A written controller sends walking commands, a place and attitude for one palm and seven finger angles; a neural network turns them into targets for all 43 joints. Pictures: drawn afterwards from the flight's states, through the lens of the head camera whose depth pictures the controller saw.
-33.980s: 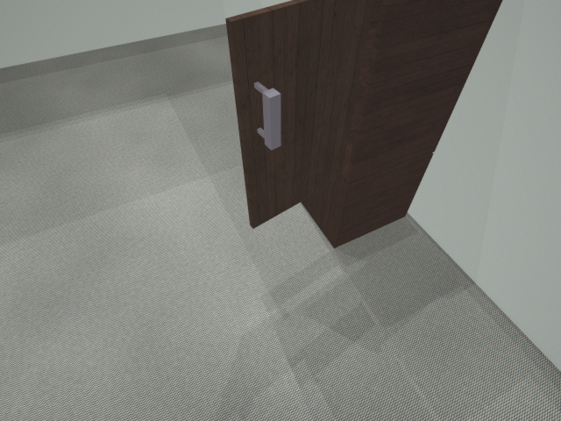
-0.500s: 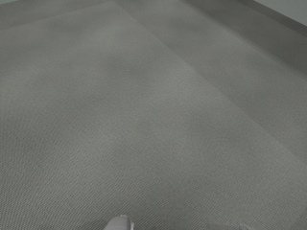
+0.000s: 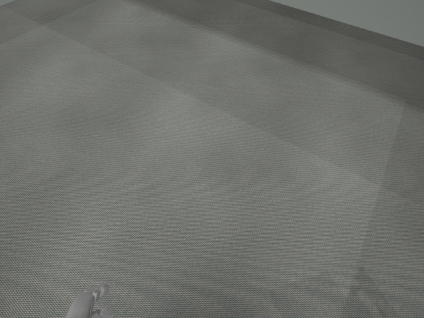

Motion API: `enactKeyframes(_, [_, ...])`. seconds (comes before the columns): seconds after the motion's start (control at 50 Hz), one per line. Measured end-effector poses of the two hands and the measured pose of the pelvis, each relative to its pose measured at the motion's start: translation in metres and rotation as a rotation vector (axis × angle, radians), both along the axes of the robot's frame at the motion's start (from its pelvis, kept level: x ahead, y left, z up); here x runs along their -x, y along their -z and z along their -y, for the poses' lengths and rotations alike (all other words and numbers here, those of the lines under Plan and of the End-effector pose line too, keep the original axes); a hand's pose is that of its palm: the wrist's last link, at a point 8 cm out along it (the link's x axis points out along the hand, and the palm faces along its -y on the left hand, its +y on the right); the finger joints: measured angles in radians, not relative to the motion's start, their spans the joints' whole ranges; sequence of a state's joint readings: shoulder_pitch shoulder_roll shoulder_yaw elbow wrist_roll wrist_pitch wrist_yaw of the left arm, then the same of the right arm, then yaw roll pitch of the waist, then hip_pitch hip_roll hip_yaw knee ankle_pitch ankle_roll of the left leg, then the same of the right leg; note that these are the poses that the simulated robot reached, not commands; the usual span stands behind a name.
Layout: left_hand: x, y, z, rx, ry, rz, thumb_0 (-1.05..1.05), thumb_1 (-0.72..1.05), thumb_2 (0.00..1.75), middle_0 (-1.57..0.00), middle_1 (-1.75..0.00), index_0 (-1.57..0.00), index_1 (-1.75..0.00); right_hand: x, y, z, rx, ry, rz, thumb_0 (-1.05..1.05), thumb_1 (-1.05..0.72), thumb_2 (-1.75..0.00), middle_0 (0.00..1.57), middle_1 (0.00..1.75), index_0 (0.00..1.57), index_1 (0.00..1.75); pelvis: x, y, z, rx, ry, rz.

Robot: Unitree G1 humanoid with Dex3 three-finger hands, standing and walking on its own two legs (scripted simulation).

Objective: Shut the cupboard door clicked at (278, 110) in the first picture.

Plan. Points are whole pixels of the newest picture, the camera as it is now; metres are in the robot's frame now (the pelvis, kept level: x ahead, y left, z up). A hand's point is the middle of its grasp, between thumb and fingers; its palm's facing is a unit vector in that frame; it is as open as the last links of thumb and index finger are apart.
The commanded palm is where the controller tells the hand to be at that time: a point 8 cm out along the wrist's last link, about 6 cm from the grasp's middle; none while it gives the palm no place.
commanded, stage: turn to face it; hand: left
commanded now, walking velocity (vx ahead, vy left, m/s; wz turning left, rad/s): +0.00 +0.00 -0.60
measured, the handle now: out of the picture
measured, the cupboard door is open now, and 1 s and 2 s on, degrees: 59 59 59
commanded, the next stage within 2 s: take the last steps up to it in 1.74 s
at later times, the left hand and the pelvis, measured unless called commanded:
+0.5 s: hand (117, 308) +0.16 +0.21 -0.19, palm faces -0.25 -0.95 -0.18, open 7.4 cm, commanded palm none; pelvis +0.04 +0.03 +0.00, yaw -17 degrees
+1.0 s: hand (166, 259) +0.26 +0.12 -0.15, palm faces -0.56 -0.79 -0.26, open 7.4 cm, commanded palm none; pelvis +0.05 +0.01 +0.00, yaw -34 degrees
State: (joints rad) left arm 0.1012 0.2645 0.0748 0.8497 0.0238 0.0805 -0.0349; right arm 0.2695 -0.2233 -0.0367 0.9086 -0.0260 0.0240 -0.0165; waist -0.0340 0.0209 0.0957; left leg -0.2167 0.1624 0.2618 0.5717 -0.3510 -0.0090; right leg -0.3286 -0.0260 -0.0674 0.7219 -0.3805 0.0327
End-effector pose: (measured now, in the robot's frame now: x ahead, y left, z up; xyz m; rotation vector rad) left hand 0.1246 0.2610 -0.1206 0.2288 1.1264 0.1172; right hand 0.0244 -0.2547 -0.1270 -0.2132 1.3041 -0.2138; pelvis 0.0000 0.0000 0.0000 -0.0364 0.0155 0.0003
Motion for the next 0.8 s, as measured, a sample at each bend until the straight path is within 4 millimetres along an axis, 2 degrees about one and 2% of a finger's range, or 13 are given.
enactKeyframes(0.06, [-0.019, 0.003, 0.017, -0.026, 0.054, 0.047, 0.01, 0.91, 0.9, -0.2, -0.3, -0.2, -0.3, 0.013, 0.019, 0.018, -0.014, 0.056, -0.025, 0.01, -0.9, -0.9, 0.2, 0.3, 0.21, 0.3, -0.005, 0.013, 0.011, -0.023, 0.04, -0.004])
enactKeyframes(0.1, [-0.021, 0.0, 0.028, -0.03, 0.078, 0.04, 0.01, 0.91, 0.9, -0.2, -0.3, -0.2, -0.3, 0.014, 0.022, 0.025, -0.01, 0.085, -0.039, 0.01, -0.91, -0.9, 0.2, 0.3, 0.21, 0.3, -0.005, 0.012, 0.012, -0.014, 0.058, 0.001])
enactKeyframes(0.22, [-0.012, 0.002, 0.04, -0.013, 0.112, -0.044, 0.01, 0.9, 0.9, -0.2, -0.3, -0.2, -0.3, -0.009, 0.005, 0.026, -0.004, 0.119, 0.029, 0.01, -0.91, -0.9, 0.2, 0.3, 0.2, 0.29, -0.012, 0.0, 0.011, -0.032, 0.123, -0.007])
enactKeyframes(0.34, [-0.01, 0.018, 0.029, 0.026, 0.14, -0.113, 0.01, 0.9, 0.9, -0.21, -0.3, -0.2, -0.3, -0.041, -0.01, 0.014, 0.032, 0.134, 0.118, 0.01, -0.91, -0.9, 0.2, 0.3, 0.2, 0.29, -0.024, 0.001, -0.005, -0.027, 0.189, -0.014])
enactKeyframes(0.4, [-0.017, 0.034, 0.014, 0.042, 0.148, -0.137, 0.01, 0.9, 0.9, -0.21, -0.3, -0.2, -0.3, -0.053, -0.013, 0.003, 0.066, 0.143, 0.165, 0.01, -0.91, -0.9, 0.2, 0.3, 0.2, 0.29, -0.034, 0.009, -0.02, -0.012, 0.225, -0.017])
enactKeyframes(0.44, [-0.025, 0.039, 0.006, 0.044, 0.158, -0.152, 0.01, 0.9, 0.9, -0.2, -0.3, -0.2, -0.3, -0.053, -0.017, -0.007, 0.079, 0.146, 0.175, 0.01, -0.91, -0.9, 0.2, 0.3, 0.2, 0.29, -0.036, 0.01, -0.026, -0.013, 0.256, -0.01])
enactKeyframes(0.54, [-0.054, 0.03, -0.005, 0.039, 0.222, -0.153, 0.01, 0.91, 0.9, -0.2, -0.3, -0.2, -0.3, -0.036, -0.03, -0.025, 0.087, 0.191, 0.153, 0.01, -0.91, -0.9, 0.2, 0.3, 0.21, 0.3, -0.043, -0.002, -0.036, 0.019, 0.319, -0.005])
enactKeyframes(0.64, [-0.088, 0.017, 0.0, 0.028, 0.293, -0.122, 0.01, 0.91, 0.9, -0.2, -0.3, -0.2, -0.3, -0.007, -0.03, -0.035, 0.071, 0.277, 0.103, 0.01, -0.9, -0.9, 0.2, 0.3, 0.21, 0.3, -0.048, -0.009, -0.039, 0.03, 0.379, -0.011])
enactKeyframes(0.72, [-0.115, 0.01, 0.018, 0.014, 0.368, -0.094, 0.01, 0.91, 0.9, -0.2, -0.3, -0.19, -0.3, 0.024, -0.023, -0.037, 0.052, 0.367, 0.066, 0.01, -0.9, -0.9, 0.2, 0.3, 0.21, 0.3, -0.05, -0.009, -0.036, 0.023, 0.431, -0.01])
enactKeyframes(0.8, [-0.14, 0.005, 0.05, 0.0, 0.456, -0.048, 0.01, 0.91, 0.9, -0.2, -0.3, -0.19, -0.3, 0.058, -0.008, -0.034, 0.024, 0.46, 0.029, 0.01, -0.9, -0.9, 0.2, 0.3, 0.21, 0.3, -0.05, -0.003, -0.026, 0.01, 0.485, -0.003])
